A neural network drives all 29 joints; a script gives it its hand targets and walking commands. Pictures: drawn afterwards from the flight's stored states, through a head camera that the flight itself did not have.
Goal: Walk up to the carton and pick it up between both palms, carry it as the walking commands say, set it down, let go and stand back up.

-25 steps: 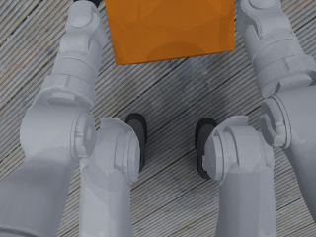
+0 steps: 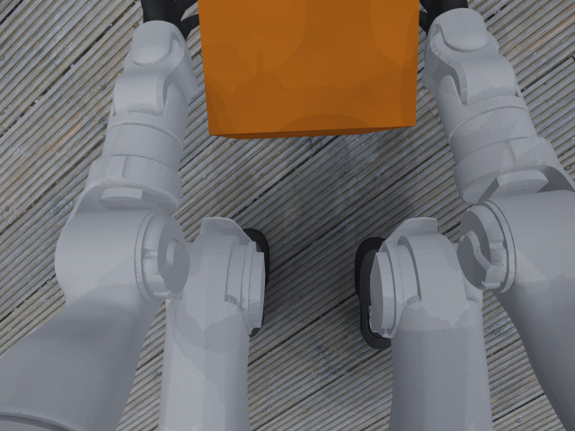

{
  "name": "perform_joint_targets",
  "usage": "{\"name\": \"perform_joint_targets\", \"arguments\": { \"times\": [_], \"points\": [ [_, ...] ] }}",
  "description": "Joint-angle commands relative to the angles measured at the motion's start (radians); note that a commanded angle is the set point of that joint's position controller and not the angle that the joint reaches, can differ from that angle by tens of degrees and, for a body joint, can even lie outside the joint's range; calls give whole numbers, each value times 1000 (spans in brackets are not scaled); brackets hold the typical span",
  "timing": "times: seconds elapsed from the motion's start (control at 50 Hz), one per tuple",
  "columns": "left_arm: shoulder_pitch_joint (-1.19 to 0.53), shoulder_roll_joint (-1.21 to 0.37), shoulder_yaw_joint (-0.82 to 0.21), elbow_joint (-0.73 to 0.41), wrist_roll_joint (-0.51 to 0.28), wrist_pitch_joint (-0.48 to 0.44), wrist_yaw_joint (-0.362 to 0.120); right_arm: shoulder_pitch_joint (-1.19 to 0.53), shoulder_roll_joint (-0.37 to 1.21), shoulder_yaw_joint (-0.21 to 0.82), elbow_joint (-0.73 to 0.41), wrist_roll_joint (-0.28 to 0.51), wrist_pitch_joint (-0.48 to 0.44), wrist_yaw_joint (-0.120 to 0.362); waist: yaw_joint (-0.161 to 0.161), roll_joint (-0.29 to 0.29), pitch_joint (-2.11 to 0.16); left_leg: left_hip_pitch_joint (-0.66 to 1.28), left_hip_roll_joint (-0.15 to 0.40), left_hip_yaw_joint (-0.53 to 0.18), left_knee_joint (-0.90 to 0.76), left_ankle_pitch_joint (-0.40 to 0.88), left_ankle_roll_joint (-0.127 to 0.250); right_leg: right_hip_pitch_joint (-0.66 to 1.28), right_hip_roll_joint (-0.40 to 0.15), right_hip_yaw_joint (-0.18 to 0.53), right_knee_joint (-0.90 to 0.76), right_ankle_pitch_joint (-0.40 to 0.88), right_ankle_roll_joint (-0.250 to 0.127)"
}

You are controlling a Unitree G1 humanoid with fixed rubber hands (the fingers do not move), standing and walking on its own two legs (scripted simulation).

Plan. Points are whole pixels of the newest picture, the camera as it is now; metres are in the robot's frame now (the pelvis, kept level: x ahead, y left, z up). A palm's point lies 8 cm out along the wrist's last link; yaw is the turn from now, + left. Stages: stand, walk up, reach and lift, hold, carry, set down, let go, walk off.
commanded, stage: reach and lift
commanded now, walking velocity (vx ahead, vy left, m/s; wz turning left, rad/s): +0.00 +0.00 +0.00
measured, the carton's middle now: (301, 48) +0.52 +0.02 -0.22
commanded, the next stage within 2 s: none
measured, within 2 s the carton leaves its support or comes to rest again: neither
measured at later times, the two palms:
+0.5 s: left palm (138, 11) +0.52 +0.16 -0.08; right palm out of the picture +0.55 -0.13 -0.09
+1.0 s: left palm out of the picture +0.51 +0.16 -0.01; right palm out of the picture +0.53 -0.13 -0.02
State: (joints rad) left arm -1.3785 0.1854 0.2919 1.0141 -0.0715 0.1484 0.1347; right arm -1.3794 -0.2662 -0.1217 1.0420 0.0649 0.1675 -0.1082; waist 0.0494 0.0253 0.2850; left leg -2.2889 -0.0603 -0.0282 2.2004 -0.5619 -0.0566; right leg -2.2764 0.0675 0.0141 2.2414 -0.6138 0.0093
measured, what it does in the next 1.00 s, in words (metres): rises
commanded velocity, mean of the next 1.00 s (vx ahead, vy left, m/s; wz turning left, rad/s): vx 0.00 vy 0.00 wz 0.00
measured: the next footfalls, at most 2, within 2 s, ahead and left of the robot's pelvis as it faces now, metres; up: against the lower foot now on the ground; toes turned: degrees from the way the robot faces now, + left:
none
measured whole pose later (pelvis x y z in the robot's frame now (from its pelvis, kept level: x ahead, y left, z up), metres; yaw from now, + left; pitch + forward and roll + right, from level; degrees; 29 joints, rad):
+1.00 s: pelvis +0.00 +0.00 +0.08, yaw +0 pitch +46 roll +1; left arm -1.13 0.00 0.51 0.65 0.14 0.31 0.11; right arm -1.21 -0.10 -0.33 0.79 -0.14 0.33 -0.06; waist 0.04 0.00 -0.04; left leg -2.19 -0.10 -0.06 1.90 -0.52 -0.07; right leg -2.18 0.12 0.06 1.94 -0.55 0.04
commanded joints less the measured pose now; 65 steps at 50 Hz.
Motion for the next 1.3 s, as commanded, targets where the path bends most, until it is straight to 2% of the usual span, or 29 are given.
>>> {"name": "perform_joint_targets", "arguments": {
  "times": [0.0,0.26,0.42,0.54,0.74,1.08,1.28],
  "points": [
    [-534,-965,-315,-173,-60,-1,-265,-679,920,298,-300,87,-49,258,0,-109,-1277,589,-69,103,-122,405,42,618,60,-63,-196,435,2],
    [-572,-1007,-303,-270,31,84,-286,-616,1031,237,-241,25,36,267,13,-74,-1359,608,-67,127,-212,289,32,590,75,-80,-268,310,6],
    [-561,-1059,-329,-323,43,120,-288,-594,1085,234,-287,-10,71,269,5,-61,-1450,657,-79,128,-261,328,24,609,85,-85,-309,338,5],
    [-499,-1087,-319,-311,67,137,-288,-538,1101,216,-287,-45,86,274,-4,-59,-1430,655,-85,124,-297,350,18,596,89,-86,-344,356,5],
    [-452,-1118,-366,-371,57,148,-283,-503,1139,261,-355,-45,100,271,6,-74,-1553,728,-95,124,-349,413,10,693,96,-79,-399,423,15],
    [-389,-1168,-306,-313,118,181,-304,-442,1180,189,-303,-112,129,278,5,-81,-1461,729,-100,125,-487,302,12,731,96,-73,-538,328,18],
    [-358,-1201,-305,-322,128,199,-312,-413,1209,178,-307,-126,144,289,8,-78,-1496,793,-104,124,-557,295,10,786,102,-76,-605,319,20]
  ]
}}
